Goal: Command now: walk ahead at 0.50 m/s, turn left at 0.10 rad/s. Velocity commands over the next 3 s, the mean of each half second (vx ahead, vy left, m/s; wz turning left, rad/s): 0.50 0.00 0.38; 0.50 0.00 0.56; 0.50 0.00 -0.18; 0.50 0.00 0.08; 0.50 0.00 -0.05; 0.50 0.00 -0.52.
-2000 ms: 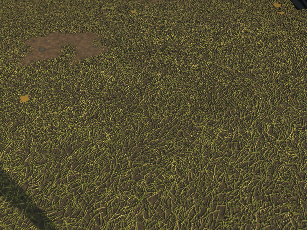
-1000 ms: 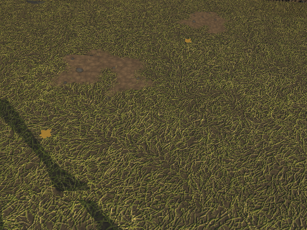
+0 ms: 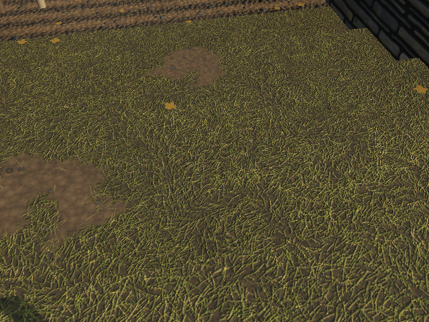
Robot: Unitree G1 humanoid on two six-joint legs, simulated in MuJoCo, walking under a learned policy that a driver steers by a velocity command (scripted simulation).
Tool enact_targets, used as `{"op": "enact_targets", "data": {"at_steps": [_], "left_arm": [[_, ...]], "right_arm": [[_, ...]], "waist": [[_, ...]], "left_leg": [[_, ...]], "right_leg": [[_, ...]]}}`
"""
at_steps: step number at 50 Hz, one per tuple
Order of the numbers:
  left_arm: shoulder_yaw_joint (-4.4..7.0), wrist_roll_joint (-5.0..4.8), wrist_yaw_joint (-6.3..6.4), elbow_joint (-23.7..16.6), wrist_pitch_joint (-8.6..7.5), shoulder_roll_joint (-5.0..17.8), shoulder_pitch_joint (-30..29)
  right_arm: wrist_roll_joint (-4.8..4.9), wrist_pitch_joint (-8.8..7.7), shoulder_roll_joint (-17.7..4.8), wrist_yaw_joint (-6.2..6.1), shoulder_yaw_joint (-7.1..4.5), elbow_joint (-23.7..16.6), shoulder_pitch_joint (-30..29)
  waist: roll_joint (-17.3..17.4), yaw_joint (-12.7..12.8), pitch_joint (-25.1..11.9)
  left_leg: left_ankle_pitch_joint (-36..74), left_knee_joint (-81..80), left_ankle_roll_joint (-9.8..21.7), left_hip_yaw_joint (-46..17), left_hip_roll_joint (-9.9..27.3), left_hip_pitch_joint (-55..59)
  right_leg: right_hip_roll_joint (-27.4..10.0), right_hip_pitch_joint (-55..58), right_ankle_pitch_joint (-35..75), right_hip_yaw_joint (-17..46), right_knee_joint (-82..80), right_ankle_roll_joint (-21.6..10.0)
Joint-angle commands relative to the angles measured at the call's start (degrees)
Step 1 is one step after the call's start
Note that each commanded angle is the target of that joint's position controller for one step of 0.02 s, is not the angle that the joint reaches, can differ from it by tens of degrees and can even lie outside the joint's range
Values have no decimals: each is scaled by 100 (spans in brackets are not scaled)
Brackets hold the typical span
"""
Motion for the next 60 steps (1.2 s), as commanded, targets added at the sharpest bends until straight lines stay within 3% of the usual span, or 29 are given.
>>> {"op": "enact_targets", "data": {"at_steps": [1, 3, 5, 7, 9, 10, 11, 12, 13, 14, 15, 16, 17, 20, 25, 31, 34, 36, 37, 38, 39, 40, 42, 45, 50, 51, 53, 58, 60], "left_arm": [[105, -183, -60, -1019, -355, 431, -2200], [31, -192, -198, -941, -368, 512, -1826], [-86, 65, -393, -510, -349, 155, -1041], [112, -192, -208, 7, -116, 509, 383], [346, -87, 7, 662, 20, 997, 2017], [436, 113, 40, 900, 79, 1266, 2705], [232, 444, -14, 981, -19, 1360, 2866], [255, 399, -84, 1117, 16, 1645, 2451], [241, 271, -119, 1053, 115, 1438, 2163], [358, 135, -103, 1293, 177, 1715, 2187], [208, 100, -89, 1056, 133, 1130, 1478], [182, 217, -67, 1107, 40, 1193, 1059], [2, 329, -39, 928, -111, 576, 372], [-118, 269, 239, 1183, -169, 163, 463], [16, 255, 530, 1342, -138, 431, 1249], [124, 132, 589, 1384, 102, 590, 1838], [234, 74, 580, 1275, 217, 839, 1784], [301, 9, 576, 1186, 240, 1065, 1595], [278, -44, 552, 1107, 204, 1036, 1324], [133, 226, 502, 902, 116, 534, 1271], [-26, 128, 357, 550, -137, 184, 1517], [154, -73, 316, 411, -293, 773, 791], [176, -23, 408, 329, -319, 684, 523], [244, 104, 453, 331, -69, 671, 773], [49, 308, 390, -14, -6, 112, -118], [109, 269, 278, 275, -38, 266, 383], [221, 127, 252, 179, -46, 669, 45], [220, -7, 58, -300, -201, 769, -908], [204, 12, -59, -356, -181, 717, -820]], "right_arm": [[65, 22, -698, -241, -254, 335, 1829], [31, 85, -813, -386, -262, -127, 698], [-96, 131, -1063, -339, -332, -372, 166], [-133, 113, -979, -282, -320, -431, -394], [-65, 116, -1000, -186, -335, -347, -639], [-47, 82, -758, -137, -278, -102, -353], [-23, 45, -1, -64, -184, 95, 464], [48, -55, 473, -22, -75, 162, 1929], [101, -109, 317, -70, -104, 247, 2107], [305, -102, 319, -208, -58, -149, 1674], [352, 14, 3, -356, -62, -165, 985], [411, 139, 51, -378, -34, -341, 684], [256, 264, -166, -371, -105, -310, 397], [23, 377, -318, -275, -270, -553, -595], [-84, 282, 12, 56, -139, -942, -1353], [-35, 378, 235, 354, -24, -1392, -2568], [-39, 381, 122, 412, -78, -1542, -2679], [-42, 401, -292, 393, -272, -1370, -1684], [-37, 428, -723, 304, -486, -1058, -586], [21, 457, -1260, 164, -580, -852, -52], [-59, 312, -1486, 227, -535, -1032, -203], [-135, 255, -1032, 252, -443, -991, -212], [-86, 140, -690, 247, -319, -1010, -1024], [-102, 80, -507, 173, -243, -1111, -1363], [-145, 115, -687, -48, -283, -861, -858], [-269, 101, -772, -35, -318, -820, -723], [-211, 31, -672, -6, -247, -807, -579], [-197, -122, -674, -131, -271, -339, 414], [-208, -103, -675, -182, -257, -396, 260]], "waist": [[852, -856, 1233], [489, -361, 1420], [140, -159, 713], [512, 751, 306], [471, 1630, -176], [-15, 1996, -184], [-1205, 1566, -506], [-3388, 537, -863], [-3144, 331, -773], [-2628, 216, -1148], [-875, 322, -782], [-1382, 163, -542], [-605, 70, -144], [-816, 305, 698], [-178, 475, 722], [106, 910, 1117], [-157, 785, 905], [-452, 152, 293], [-261, -443, -213], [1074, -323, -565], [1673, 55, -1647], [797, -215, -1248], [-39, 345, 32], [156, 732, 69], [521, 513, 46], [606, 560, -312], [459, 461, -3], [546, 26, 637], [413, 71, 763]], "left_leg": [[2464, 463, 1492, -3089, 2310, 3619], [2050, 242, 1137, -2357, 1917, 1363], [434, -79, 710, -1211, 1034, -2079], [168, 909, 460, -816, 782, -2121], [1379, 3235, -153, -509, 521, -1619], [12, 5096, -404, -487, 166, -2172], [-2416, 7587, -542, -1240, -189, -3655], [-2076, 8507, -422, -1424, -186, -4072], [-1410, 8698, -405, -1251, -145, -4273], [-717, 9102, -378, -730, -104, -4846], [472, 8381, -62, -438, 379, -4574], [839, 8497, 122, -444, 580, -4568], [1690, 7147, 405, -900, 876, -4075], [2293, 4813, 350, -942, 694, -3819], [3057, 2665, 346, -703, 412, -4197], [3069, 1336, 479, 243, 356, -3916], [2144, 989, 699, 850, -29, -3108], [1640, 879, 968, 997, -382, -1634], [2158, 272, 1227, 737, -443, 3], [2926, 147, 1706, -1294, 743, 1550], [1549, -1025, 2876, -4620, 1975, 2861], [1049, -1486, 2468, -4272, 1846, 2444], [1987, -1524, 1949, -2799, 1343, 633], [2835, -1649, 1723, -1955, 860, -611], [3713, -1466, 1473, -1068, 415, -1294], [3888, -1242, 1452, -1046, 584, -1268], [3118, -1225, 1436, -1233, 696, -1013], [2390, -369, 1486, -2198, 1540, 1490], [2305, -169, 1374, -1657, 1280, 867]], "right_leg": [[-601, -5516, -1160, 998, 172, 319], [-760, -3682, 804, 807, -1104, 246], [36, 1315, 3900, 73, -1245, 174], [-48, 2620, 3812, 305, -1074, 343], [-152, 3984, 3650, -7, -1861, 440], [-360, 4767, 3264, -13, -2028, 272], [-938, 5669, 4158, 613, -496, 295], [-1320, 5237, 6062, 1394, -649, 316], [-1475, 4558, 5473, 1742, -1140, 139], [-2249, 4337, 2189, 3210, -2416, -498], [-2163, 3346, -16, 3313, -3280, -415], [-2636, 2555, -438, 3645, -3299, -841], [-2374, 1609, -781, 3025, -3053, -596], [-1202, 1183, -530, 880, -3301, -315], [-1431, 2503, 2446, -39, -3227, -548], [-1241, 3215, 2344, -1128, -3336, -309], [-1243, 3533, 4439, -1470, -2682, -316], [-1237, 3431, 5800, -1564, -1273, -293], [-982, 2646, 5048, -1635, 116, -108], [-261, 833, 13, -1543, 2442, 154], [684, -852, -2728, -79, 3823, 228], [391, -1367, -2191, 420, 3611, 117], [-41, -1032, -1353, 284, 2546, 56], [-284, -3, -918, 262, 1525, 264], [135, 531, 830, -117, -266, 425], [157, 884, 1593, -100, 393, 359], [34, 188, 1731, 100, 297, 227], [-207, -2832, 969, 1056, -249, -150], [-52, -2469, 1600, 936, -810, -173]]}}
